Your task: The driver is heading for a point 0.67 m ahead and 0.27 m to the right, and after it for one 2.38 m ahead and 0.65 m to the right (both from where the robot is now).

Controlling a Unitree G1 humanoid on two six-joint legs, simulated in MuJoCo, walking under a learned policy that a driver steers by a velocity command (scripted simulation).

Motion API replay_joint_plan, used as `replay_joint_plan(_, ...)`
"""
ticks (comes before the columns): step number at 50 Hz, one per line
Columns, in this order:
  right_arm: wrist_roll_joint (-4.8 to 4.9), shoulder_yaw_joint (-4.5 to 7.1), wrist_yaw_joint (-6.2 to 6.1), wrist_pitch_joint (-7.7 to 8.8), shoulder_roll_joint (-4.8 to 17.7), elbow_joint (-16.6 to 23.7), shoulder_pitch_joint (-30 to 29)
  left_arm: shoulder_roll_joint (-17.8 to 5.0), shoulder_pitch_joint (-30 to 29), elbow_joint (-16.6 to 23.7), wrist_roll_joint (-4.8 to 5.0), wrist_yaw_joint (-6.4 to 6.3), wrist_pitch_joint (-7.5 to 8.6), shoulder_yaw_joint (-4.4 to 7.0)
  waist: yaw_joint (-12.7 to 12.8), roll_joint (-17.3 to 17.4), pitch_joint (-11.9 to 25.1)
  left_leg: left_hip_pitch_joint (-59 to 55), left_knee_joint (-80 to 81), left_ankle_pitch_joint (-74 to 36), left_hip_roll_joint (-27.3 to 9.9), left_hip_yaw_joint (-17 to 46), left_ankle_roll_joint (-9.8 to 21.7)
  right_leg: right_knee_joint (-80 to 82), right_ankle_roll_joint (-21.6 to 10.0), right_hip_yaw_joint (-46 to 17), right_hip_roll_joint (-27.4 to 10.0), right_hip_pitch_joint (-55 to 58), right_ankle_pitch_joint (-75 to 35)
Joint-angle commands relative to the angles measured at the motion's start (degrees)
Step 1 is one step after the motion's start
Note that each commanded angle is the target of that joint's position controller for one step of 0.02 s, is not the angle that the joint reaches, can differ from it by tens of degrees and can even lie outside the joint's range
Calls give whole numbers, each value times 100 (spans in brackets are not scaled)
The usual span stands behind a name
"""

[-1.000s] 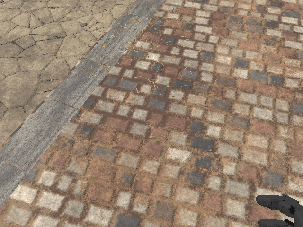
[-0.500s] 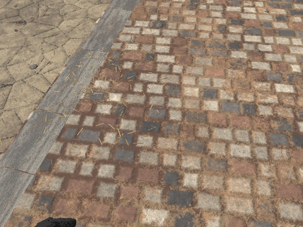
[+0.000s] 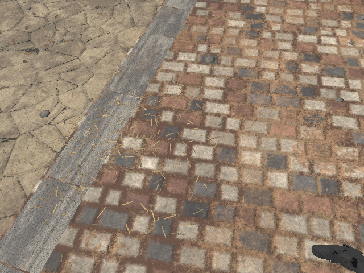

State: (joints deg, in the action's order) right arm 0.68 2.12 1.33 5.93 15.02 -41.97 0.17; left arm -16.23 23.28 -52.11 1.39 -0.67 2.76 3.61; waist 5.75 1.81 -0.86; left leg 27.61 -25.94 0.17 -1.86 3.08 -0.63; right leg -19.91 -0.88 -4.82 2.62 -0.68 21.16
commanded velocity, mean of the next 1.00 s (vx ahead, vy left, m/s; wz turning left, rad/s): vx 0.50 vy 0.00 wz -0.56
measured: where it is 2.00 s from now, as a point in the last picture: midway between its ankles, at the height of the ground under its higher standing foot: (305, 176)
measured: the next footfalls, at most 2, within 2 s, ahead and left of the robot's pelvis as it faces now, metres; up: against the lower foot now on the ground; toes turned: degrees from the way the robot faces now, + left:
left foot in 0.02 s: +0.18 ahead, +0.13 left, +0.00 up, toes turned -2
right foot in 0.54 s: +0.40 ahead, -0.18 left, +0.00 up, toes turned -22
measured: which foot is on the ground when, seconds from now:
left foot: up 0.00-0.00, down 0.02-0.52, up 0.54-1.00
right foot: down 0.00-0.02, up 0.04-0.52, down 0.54-1.00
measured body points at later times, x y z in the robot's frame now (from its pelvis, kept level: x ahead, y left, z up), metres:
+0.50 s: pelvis +0.25 -0.02 -0.01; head +0.28 -0.04 +0.44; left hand +0.53 +0.14 -0.09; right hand +0.18 -0.31 -0.14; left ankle +0.14 +0.14 -0.73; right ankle +0.36 -0.17 -0.72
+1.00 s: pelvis +0.52 -0.13 +0.00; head +0.54 -0.15 +0.45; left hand +0.71 +0.10 -0.11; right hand +0.59 -0.46 -0.08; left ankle +0.71 -0.10 -0.73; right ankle +0.36 -0.16 -0.73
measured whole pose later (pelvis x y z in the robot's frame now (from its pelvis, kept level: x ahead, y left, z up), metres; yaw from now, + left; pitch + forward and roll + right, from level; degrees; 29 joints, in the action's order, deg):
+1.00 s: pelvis +0.52 -0.13 +0.00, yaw -35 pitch +2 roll -1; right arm 0.2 2.4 1.7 6.6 16.4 -41.5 -0.1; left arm -17.1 22.5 -42.3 1.3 -1.1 1.7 4.9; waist 5.0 2.2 -0.7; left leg 27.6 -26.4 0.8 0.0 4.3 -1.1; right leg -26.3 -3.1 -11.8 5.8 -3.5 23.7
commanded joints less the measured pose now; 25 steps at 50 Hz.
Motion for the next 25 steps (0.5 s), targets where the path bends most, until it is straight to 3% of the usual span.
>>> replay_joint_plan(1,-104,450,-90,131,1243,-51,1602,-558,-330,468,-87,-19,18,82,-1187,-374,1094,-2842,-65,435,-664,508,531,-1887,-525,-662,-822,-1241,-1939)
replay_joint_plan(2,-155,594,-114,53,1763,-172,2179,-27,298,658,-51,-12,99,-69,-1048,1126,1982,-4947,222,1394,-2026,2676,1287,-3921,-113,103,41,-3274,115)
replay_joint_plan(3,-108,485,-85,17,1356,-187,2222,-345,282,670,52,-5,152,-21,-1082,1512,2051,-4903,805,2479,-2268,3857,1478,-4947,-79,-260,-134,-4111,1293)
replay_joint_plan(4,-75,362,-86,17,947,-124,1851,-832,-106,727,129,-7,151,120,-1098,922,1210,-4202,945,2756,-2062,3088,1231,-5279,-114,-360,-421,-4423,864)
replay_joint_plan(6,-90,253,-83,1,597,-131,1237,-773,-529,818,55,-18,93,161,-860,451,383,-2914,1215,1731,-1612,1768,1012,-5005,-64,-166,-801,-4186,59)
replay_joint_plan(8,-143,239,-90,35,524,-192,972,-553,-478,865,43,20,-26,174,-627,628,107,-2178,1554,1126,-1407,1024,987,-4696,-12,-140,-1041,-3723,-319)
replay_joint_plan(10,-131,285,-100,88,607,-281,949,-386,-597,974,37,41,-123,153,-577,456,-5,-1998,1760,587,-1390,525,1075,-4487,55,-85,-1096,-3746,-573)
replay_joint_plan(13,-136,353,-140,98,789,-413,1042,-330,-913,1162,-3,73,-166,139,-606,220,-86,-2126,1874,-2,-1390,-79,1129,-3764,127,-79,-1101,-3970,-1265)
replay_joint_plan(17,-99,397,-190,21,979,-511,1173,-215,-1595,1394,-9,230,-108,68,-839,101,-243,-2282,1903,-255,-1270,-843,994,-2493,56,298,-986,-3718,-2219)
replay_joint_plan(21,11,461,-197,-110,1166,-671,1506,-245,-2201,1709,-10,349,-124,48,-1003,68,-443,-2938,1705,-521,-1466,-1150,871,-1826,-128,568,-877,-3772,-1999)
replay_joint_plan(23,70,503,-201,-193,1293,-700,1508,-360,-2217,1817,-23,390,-143,97,-884,150,-380,-3243,1271,-1605,-1533,-1319,763,-1666,-310,784,-682,-3537,-1496)
replay_joint_plan(25,132,554,-223,-279,1461,-676,1430,-622,-1629,1750,-31,383,-182,246,-465,318,83,-3320,143,-3492,-1475,-1516,642,-1623,-571,1123,-250,-2565,-951)
Velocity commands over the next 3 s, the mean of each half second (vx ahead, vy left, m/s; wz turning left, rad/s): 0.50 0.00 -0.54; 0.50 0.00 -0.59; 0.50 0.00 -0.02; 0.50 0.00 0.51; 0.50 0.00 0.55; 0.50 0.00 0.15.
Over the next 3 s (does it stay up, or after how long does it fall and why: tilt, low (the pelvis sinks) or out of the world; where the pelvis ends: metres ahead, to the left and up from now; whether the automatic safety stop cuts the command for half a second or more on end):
stays up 1.52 -0.41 -0.01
